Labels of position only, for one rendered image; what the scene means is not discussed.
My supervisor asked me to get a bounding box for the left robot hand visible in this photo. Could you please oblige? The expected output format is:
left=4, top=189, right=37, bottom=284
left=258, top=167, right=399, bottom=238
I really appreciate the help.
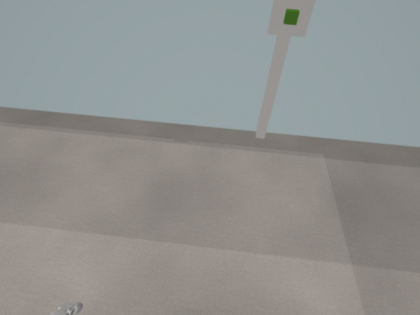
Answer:
left=50, top=302, right=83, bottom=315

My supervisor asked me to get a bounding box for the panel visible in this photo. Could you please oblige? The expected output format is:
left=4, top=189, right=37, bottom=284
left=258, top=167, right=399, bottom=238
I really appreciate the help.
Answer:
left=256, top=0, right=316, bottom=138

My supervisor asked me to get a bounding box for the button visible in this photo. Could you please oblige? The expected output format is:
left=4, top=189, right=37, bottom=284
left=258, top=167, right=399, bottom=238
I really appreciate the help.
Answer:
left=283, top=9, right=299, bottom=25

